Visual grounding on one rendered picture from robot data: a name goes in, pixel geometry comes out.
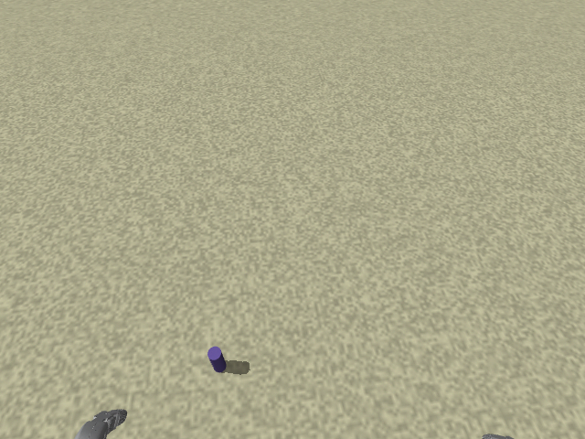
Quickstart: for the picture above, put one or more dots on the can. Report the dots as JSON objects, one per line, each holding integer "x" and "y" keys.
{"x": 216, "y": 358}

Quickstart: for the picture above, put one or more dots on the left robot hand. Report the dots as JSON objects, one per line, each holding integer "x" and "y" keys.
{"x": 102, "y": 424}

